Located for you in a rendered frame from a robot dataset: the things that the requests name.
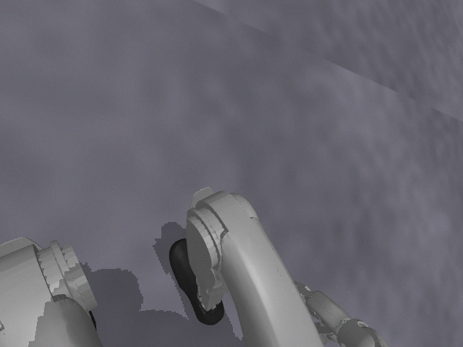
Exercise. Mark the right robot foot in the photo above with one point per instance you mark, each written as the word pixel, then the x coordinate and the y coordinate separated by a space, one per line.
pixel 186 279

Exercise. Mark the right robot arm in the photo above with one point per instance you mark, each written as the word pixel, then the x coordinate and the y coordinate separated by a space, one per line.
pixel 355 333

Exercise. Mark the right robot hand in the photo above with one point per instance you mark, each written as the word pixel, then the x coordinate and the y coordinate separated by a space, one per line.
pixel 324 309

